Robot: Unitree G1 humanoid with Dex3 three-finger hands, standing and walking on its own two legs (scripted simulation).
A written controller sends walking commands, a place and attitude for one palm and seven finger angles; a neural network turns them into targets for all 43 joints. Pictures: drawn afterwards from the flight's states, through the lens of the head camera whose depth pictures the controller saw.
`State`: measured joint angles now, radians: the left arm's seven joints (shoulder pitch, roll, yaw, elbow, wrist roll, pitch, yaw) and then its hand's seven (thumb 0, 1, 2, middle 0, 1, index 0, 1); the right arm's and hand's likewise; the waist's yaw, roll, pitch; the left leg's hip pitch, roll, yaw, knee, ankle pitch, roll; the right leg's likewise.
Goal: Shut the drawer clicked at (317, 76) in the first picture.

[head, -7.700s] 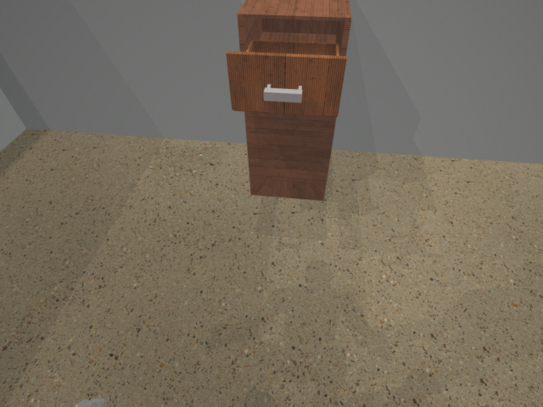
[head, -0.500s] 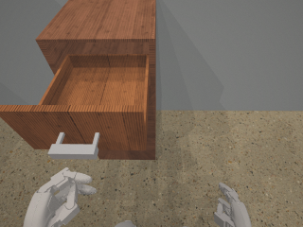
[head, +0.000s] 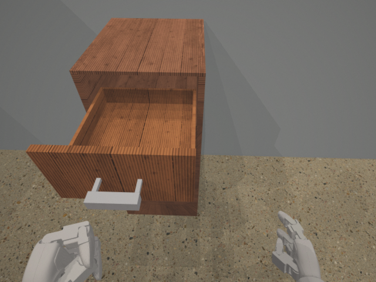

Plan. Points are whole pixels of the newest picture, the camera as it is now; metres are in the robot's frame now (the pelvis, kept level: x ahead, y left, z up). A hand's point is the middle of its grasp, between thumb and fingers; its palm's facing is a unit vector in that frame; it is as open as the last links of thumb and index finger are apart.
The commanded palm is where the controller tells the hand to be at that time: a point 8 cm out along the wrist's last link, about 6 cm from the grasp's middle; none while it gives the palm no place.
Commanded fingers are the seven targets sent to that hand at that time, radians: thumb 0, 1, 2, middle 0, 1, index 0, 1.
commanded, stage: raise the hand and make a fist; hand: left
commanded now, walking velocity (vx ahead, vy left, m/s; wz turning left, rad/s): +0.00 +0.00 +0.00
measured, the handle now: (116, 191) +0.29 +0.19 +0.05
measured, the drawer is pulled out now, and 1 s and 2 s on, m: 0.30 0.30 0.30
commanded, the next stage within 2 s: bring the fist close to the handle in 0.64 s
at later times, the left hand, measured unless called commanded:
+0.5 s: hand (85, 263) +0.12 +0.16 +0.14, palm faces +0.07 -1.00 -0.05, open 3.3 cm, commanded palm +0.06 +0.20 +0.15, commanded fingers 0.00 0.90 0.90 -1.40 -1.60 -1.40 -1.60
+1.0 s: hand (108, 261) +0.14 +0.14 +0.12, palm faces +0.09 -0.99 -0.07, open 3.3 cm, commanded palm +0.09 +0.20 +0.12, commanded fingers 0.00 0.90 0.90 -1.40 -1.60 -1.40 -1.60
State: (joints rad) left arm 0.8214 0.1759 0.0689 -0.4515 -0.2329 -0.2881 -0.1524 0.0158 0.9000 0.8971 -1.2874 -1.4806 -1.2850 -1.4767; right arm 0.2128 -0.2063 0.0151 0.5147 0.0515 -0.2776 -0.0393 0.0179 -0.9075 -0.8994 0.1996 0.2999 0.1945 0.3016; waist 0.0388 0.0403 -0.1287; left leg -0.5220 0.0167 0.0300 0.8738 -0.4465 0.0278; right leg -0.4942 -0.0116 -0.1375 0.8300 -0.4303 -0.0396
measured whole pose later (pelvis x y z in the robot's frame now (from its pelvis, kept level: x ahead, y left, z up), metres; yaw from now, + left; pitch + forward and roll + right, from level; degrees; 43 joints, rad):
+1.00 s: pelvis -0.01 -0.01 +0.01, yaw +0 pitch +3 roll -1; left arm 0.79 0.16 0.03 -0.48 -0.19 -0.21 -0.11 0.01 0.90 0.90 -1.40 -1.60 -1.40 -1.60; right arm 0.25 -0.22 0.03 0.54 0.05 -0.31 -0.04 0.02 -0.91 -0.90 0.20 0.30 0.20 0.30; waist 0.04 0.06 -0.10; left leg -0.46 0.02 0.02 0.83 -0.42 0.01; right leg -0.44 0.00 -0.14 0.80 -0.41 -0.06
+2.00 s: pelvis -0.01 +0.00 -0.03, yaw +0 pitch +12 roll -1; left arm 0.58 0.15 0.01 -0.23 -0.17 -0.38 -0.07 0.02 0.90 0.90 -1.40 -1.60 -1.40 -1.60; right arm 0.24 -0.23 0.01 0.49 0.02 -0.16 -0.02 0.02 -0.91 -0.90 0.20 0.30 0.20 0.30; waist 0.00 0.04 -0.13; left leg -0.75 0.02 0.03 1.04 -0.50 0.02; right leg -0.73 -0.02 -0.13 1.01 -0.49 -0.05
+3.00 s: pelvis -0.01 -0.01 -0.02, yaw +0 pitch +11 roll -1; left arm 0.14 0.21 0.09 0.13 -0.20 -0.32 -0.10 -0.04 0.79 0.93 -1.40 -1.60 -1.40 -1.60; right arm 0.22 -0.25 0.05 0.57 0.03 -0.15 -0.04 0.02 -0.91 -0.90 0.20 0.30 0.20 0.30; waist -0.01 0.04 -0.10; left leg -0.72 0.02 0.01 0.97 -0.45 0.01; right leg -0.69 -0.01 -0.15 0.94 -0.45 -0.06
